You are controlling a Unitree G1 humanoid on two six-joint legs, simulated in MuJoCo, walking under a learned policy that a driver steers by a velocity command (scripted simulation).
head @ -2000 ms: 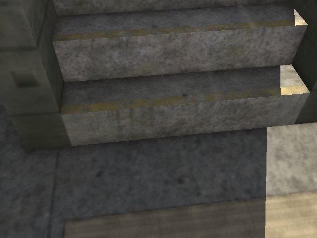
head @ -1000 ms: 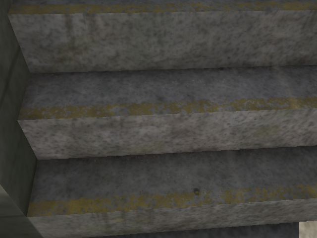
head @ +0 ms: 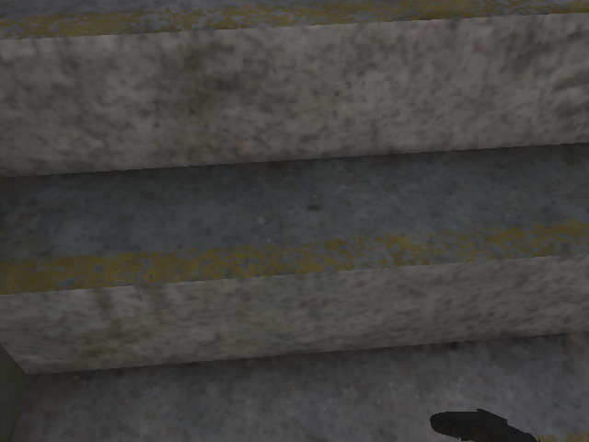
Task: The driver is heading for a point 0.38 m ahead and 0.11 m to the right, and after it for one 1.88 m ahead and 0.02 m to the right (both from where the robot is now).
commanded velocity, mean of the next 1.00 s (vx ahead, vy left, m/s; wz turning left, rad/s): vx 0.33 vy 0.00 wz -0.15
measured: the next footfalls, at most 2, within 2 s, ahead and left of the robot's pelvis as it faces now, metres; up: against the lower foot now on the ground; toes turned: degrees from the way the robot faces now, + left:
right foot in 0.62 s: +0.40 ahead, -0.33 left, +0.24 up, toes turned -28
left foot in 1.30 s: +0.39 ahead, -0.18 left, +0.24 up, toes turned +4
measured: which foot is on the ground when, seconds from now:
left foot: down 0.00-0.66, up 0.68-1.00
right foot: up 0.00-0.60, down 0.62-1.00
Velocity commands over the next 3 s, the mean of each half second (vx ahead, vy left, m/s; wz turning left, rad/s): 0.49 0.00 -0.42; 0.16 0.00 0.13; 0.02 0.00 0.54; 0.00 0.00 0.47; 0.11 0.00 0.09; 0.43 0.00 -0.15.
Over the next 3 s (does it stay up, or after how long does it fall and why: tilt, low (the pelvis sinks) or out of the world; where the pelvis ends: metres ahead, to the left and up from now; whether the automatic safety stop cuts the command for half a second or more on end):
stays up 0.45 -0.17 0.38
